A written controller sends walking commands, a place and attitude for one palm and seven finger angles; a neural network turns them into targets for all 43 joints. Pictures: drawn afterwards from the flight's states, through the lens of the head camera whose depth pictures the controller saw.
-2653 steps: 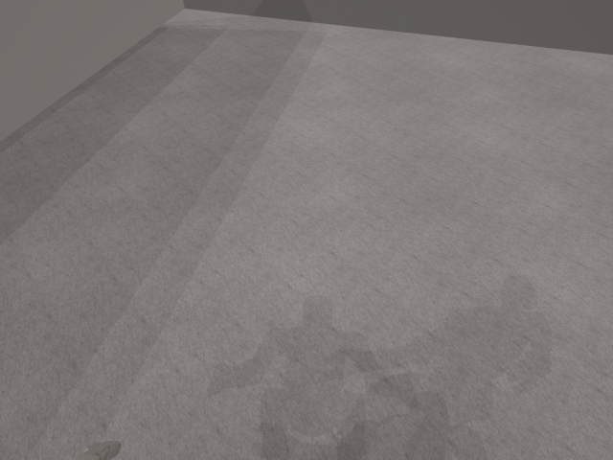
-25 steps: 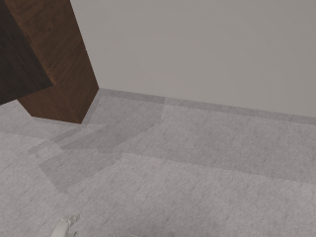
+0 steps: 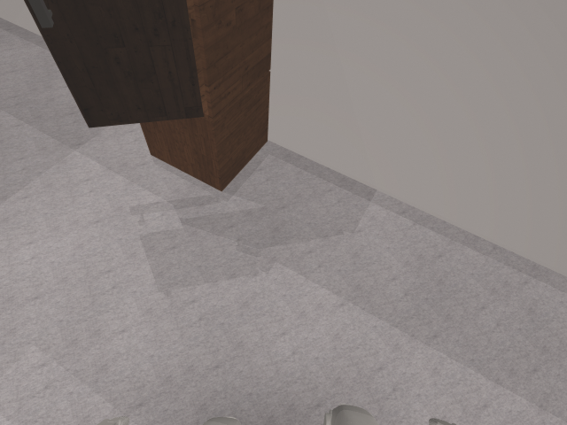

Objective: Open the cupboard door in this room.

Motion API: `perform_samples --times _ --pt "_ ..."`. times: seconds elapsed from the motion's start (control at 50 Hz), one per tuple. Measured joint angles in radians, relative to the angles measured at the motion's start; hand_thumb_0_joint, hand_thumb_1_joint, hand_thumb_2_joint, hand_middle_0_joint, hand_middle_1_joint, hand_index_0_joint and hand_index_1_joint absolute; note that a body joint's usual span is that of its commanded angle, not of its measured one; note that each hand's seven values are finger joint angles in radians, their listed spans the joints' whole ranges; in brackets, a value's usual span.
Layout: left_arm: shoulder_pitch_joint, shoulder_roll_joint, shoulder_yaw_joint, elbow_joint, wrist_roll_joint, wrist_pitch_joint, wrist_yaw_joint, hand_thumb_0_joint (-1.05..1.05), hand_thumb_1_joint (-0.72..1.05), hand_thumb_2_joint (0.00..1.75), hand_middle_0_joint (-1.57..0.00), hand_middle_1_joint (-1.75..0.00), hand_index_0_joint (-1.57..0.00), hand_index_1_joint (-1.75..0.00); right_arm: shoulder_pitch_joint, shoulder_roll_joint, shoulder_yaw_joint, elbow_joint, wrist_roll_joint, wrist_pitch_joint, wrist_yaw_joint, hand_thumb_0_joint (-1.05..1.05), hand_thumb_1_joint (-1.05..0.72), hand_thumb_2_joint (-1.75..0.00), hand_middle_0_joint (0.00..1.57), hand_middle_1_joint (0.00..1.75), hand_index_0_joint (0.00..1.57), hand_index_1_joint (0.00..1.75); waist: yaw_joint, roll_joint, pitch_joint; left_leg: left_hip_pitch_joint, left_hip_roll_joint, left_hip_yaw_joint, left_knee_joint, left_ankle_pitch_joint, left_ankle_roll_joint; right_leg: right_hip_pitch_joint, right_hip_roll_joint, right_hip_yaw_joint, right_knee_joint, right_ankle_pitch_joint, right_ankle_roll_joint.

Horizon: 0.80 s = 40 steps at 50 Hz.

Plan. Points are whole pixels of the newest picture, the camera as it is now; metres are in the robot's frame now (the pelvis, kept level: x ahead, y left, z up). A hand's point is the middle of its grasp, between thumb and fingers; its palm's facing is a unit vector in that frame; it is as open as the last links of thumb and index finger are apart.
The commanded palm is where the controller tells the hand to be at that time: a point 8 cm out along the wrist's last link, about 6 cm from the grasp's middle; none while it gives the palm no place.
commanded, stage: turn to face it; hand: left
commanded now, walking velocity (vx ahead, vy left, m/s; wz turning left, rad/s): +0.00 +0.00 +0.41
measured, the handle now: out of the picture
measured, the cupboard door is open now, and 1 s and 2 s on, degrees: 43 43 43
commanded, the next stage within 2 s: take the last steps up to it in 0.32 s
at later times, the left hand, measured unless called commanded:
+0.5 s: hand out of the picture +0.00 +0.17 -0.18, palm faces +0.26 -0.95 -0.19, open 7.4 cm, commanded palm none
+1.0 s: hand (136, 423) +0.13 +0.22 -0.15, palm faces +0.36 -0.91 -0.22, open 7.4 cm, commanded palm none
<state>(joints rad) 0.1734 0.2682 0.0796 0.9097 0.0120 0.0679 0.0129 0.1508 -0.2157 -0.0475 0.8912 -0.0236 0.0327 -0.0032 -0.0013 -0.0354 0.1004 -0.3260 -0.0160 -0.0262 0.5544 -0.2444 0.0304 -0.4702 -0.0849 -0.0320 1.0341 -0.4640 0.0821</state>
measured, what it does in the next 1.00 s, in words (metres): walks ahead, turning left: right foot, then left foot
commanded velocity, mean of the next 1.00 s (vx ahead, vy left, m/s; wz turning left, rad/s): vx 0.18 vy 0.09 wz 0.22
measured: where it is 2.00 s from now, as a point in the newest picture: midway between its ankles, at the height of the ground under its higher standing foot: (207, 334)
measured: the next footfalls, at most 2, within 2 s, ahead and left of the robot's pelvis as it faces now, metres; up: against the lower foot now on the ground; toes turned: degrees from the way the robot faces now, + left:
right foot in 0.18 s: +0.06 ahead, -0.15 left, +0.00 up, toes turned +3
left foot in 0.50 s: +0.04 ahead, +0.10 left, +0.00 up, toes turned +16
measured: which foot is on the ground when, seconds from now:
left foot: down 0.00-0.18, up 0.20-0.48, down 0.50-0.88, up 0.90-1.00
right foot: up 0.00-0.16, down 0.18-0.52, up 0.54-0.88, down 0.90-1.00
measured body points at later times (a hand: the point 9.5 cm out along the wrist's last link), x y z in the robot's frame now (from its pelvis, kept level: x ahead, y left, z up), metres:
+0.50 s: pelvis +0.02 -0.01 +0.00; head +0.06 +0.01 +0.44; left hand -0.01 +0.22 -0.16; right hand +0.16 -0.24 -0.14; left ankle -0.01 +0.09 -0.73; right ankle +0.02 -0.16 -0.73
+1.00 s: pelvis +0.11 +0.02 +0.00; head +0.13 +0.01 +0.45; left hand +0.11 +0.27 -0.14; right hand +0.15 -0.22 -0.16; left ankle +0.03 +0.10 -0.68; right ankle +0.15 -0.10 -0.73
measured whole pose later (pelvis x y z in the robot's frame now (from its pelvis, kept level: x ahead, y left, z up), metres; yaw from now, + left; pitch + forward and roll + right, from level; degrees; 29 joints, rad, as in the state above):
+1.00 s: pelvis +0.11 +0.02 +0.00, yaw +20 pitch -1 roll +0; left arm 0.19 0.17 0.06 0.96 0.02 -0.04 0.00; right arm 0.35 -0.20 -0.05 1.09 -0.02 0.03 0.01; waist -0.02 0.03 0.04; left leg -0.38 0.00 0.03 1.01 -0.41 0.00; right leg -0.24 -0.08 -0.14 0.54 -0.29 0.01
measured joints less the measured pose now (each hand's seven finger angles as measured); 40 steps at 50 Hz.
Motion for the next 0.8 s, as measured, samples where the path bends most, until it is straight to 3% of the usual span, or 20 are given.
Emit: perform_samples --times 0.12,0.18,0.24,0.28,0.32,0.42,0.5,0.56,0.6,0.64,0.7,0.8 --pt "-0.018 -0.013 -0.008 -0.024 -0.002 -0.016 -0.001 0.01 0.91 0.9 -0.2 -0.3 -0.2 -0.3 0.019 0.009 -0.003 0.02 -0.003 0.017 0.003 0.01 -0.9 -0.9 0.2 0.3 0.21 0.3 -0.011 0.04 -0.019 0.011 -0.007 -0.067 -0.033 0.022 -0.02 0.09 0.043 0.001 -0.261 0.04 -0.015" --pt "-0.006 -0.018 -0.015 -0.037 -0.001 -0.038 0.001 0.01 0.91 0.9 -0.2 -0.3 -0.2 -0.3 0.034 0.011 -0.007 0.022 0.005 0.025 0.006 0.01 -0.9 -0.9 0.2 0.3 0.21 0.3 -0.009 0.037 -0.039 -0.015 -0.031 -0.086 0.012 0.002 -0.038 0.192 0.048 0.002 -0.481 0.152 -0.037" --pt "0.001 -0.048 -0.026 -0.026 0.007 -0.052 0.007 0.01 0.91 0.9 -0.2 -0.3 -0.2 -0.3 0.026 -0.006 -0.02 0.035 0.01 0.038 0.011 0.01 -0.9 -0.9 0.2 0.3 0.21 0.3 -0.01 0.063 -0.027 -0.094 -0.036 -0.06 0.258 -0.189 -0.051 0.198 0.041 -0.024 -0.458 0.164 -0.073" --pt "0.019 -0.065 -0.032 -0.02 0.007 -0.052 0.01 0.01 0.91 0.9 -0.2 -0.3 -0.2 -0.3 0.022 -0.012 -0.026 0.047 0.009 0.047 0.015 0.01 -0.9 -0.9 0.2 0.3 0.2 0.3 -0.012 0.065 -0.025 -0.137 -0.027 -0.023 0.43 -0.211 -0.06 0.223 0.03 -0.041 -0.477 0.153 -0.077" --pt "0.036 -0.076 -0.037 -0.01 0.008 -0.054 0.01 0.01 0.91 0.9 -0.2 -0.3 -0.2 -0.3 0.018 -0.012 -0.026 0.056 0.011 0.05 0.017 0.01 -0.9 -0.9 0.2 0.3 0.2 0.3 -0.012 0.053 -0.023 -0.146 -0.012 0.01 0.491 -0.208 -0.072 0.247 0.017 -0.054 -0.507 0.161 -0.075" --pt "0.072 -0.087 -0.044 0.022 0.013 -0.065 0.006 0.01 0.91 0.9 -0.2 -0.3 -0.21 -0.3 -0.001 0.001 -0.017 0.07 0.019 0.042 0.015 0.01 -0.91 -0.9 0.2 0.3 0.2 0.3 0.004 0.008 -0.014 -0.06 0.007 0.066 0.298 -0.227 -0.083 0.274 -0.018 -0.077 -0.538 0.168 -0.061" --pt "0.104 -0.081 -0.039 0.055 0.005 -0.061 0.0 0.01 0.9 0.9 -0.2 -0.3 -0.21 -0.3 -0.014 0.005 -0.001 0.07 0.017 0.015 0.014 0.01 -0.91 -0.9 0.2 0.3 0.2 0.3 0.013 -0.003 -0.02 0.06 0.013 0.085 0.005 -0.08 -0.063 0.257 -0.028 -0.101 -0.479 0.129 -0.034" --pt "0.104 -0.06 -0.024 0.08 0.003 -0.031 -0.006 0.01 0.91 0.9 -0.2 -0.3 -0.21 -0.3 -0.011 0.021 0.008 0.064 0.003 -0.009 0.009 0.01 -0.91 -0.9 0.2 0.3 0.2 0.3 0.023 -0.028 -0.02 0.047 -0.003 0.09 0.033 -0.067 0.011 0.173 -0.034 -0.069 -0.262 -0.029 -0.032" --pt "0.091 -0.05 -0.018 0.099 0.007 -0.016 -0.011 0.01 0.91 0.9 -0.2 -0.3 -0.2 -0.3 0.011 0.031 0.013 0.059 -0.001 -0.026 -0.001 0.01 -0.91 -0.9 0.2 0.3 0.2 0.3 0.022 -0.022 -0.026 0.059 -0.003 0.083 0.016 -0.07 0.027 0.093 -0.014 -0.043 -0.072 -0.048 -0.04" --pt "0.073 -0.044 -0.011 0.106 0.009 -0.018 -0.019 0.01 0.91 0.9 -0.2 -0.3 -0.2 -0.3 0.043 0.04 0.019 0.064 -0.001 -0.04 -0.008 0.01 -0.91 -0.9 0.2 0.3 0.2 0.3 0.018 -0.015 -0.032 0.088 -0.008 0.07 -0.037 -0.046 0.025 0.039 -0.006 -0.032 0.021 0.001 -0.046" --pt "0.047 -0.044 -0.01 0.095 0.009 -0.03 -0.028 0.01 0.91 0.9 -0.2 -0.3 -0.2 -0.3 0.093 0.048 0.027 0.089 0.001 -0.05 -0.012 0.01 -0.9 -0.9 0.2 0.3 0.2 0.3 0.014 0.004 -0.043 0.136 -0.014 0.048 -0.117 -0.013 0.031 0.007 -0.005 -0.035 -0.004 0.052 -0.046" --pt "0.001 -0.056 -0.014 0.068 0.009 -0.044 -0.035 0.01 0.91 0.9 -0.2 -0.3 -0.2 -0.3 0.161 0.053 0.027 0.137 -0.001 -0.045 -0.006 0.01 -0.9 -0.9 0.2 0.3 0.2 0.3 -0.003 0.033 -0.056 0.191 -0.024 0.027 -0.172 -0.011 0.03 0.036 -0.003 -0.045 -0.226 0.087 -0.047"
